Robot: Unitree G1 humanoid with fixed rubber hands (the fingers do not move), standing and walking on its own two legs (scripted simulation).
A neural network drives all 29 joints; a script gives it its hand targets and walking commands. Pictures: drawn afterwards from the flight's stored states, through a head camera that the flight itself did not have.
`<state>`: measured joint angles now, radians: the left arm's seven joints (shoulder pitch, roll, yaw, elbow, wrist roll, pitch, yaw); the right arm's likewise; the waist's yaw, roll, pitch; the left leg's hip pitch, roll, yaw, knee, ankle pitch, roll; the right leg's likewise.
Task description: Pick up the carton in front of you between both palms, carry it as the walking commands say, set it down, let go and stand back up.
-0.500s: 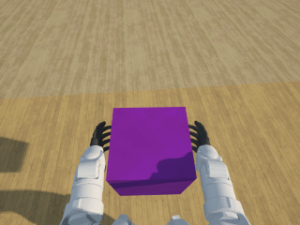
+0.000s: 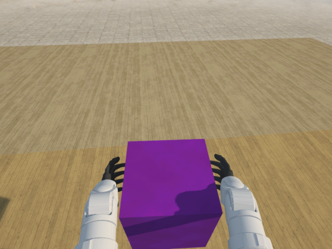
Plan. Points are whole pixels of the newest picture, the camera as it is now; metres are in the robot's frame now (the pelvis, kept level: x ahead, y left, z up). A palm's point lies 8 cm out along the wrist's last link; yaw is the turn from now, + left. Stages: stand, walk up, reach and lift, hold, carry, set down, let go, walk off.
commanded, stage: reach and lift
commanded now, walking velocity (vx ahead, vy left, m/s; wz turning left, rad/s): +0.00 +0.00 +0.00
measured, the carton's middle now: (168, 196) +0.30 +0.00 -0.05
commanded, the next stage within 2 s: hold in 0.86 s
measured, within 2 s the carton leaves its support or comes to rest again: neither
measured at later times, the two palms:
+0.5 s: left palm (108, 180) +0.30 +0.15 +0.03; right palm (225, 177) +0.30 -0.15 +0.04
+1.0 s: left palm (107, 179) +0.29 +0.15 +0.05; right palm (228, 175) +0.30 -0.15 +0.06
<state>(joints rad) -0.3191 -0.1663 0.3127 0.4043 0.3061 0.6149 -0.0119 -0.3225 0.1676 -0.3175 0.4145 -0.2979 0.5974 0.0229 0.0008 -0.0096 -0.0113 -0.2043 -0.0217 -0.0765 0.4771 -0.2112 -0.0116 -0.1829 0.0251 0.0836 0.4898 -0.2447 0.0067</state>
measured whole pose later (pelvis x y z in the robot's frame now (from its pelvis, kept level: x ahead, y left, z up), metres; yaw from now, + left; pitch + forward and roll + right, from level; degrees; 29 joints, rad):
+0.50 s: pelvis +0.01 +0.00 +0.01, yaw +0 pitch -5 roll +0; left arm -0.29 -0.16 0.26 0.31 0.29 0.65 -0.01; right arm -0.30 0.16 -0.27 0.32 -0.29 0.63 0.03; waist 0.00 -0.01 0.03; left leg -0.13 -0.02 -0.08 0.41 -0.19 -0.01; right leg -0.11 0.02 0.09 0.41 -0.22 0.01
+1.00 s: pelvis +0.01 +0.00 +0.01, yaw +0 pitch -7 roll +0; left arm -0.22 -0.14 0.19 0.18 0.25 0.74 0.00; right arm -0.23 0.14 -0.19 0.19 -0.25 0.72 0.01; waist 0.00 -0.01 0.02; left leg -0.06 -0.02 -0.08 0.35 -0.17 -0.01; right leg -0.04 0.02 0.08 0.36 -0.20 0.01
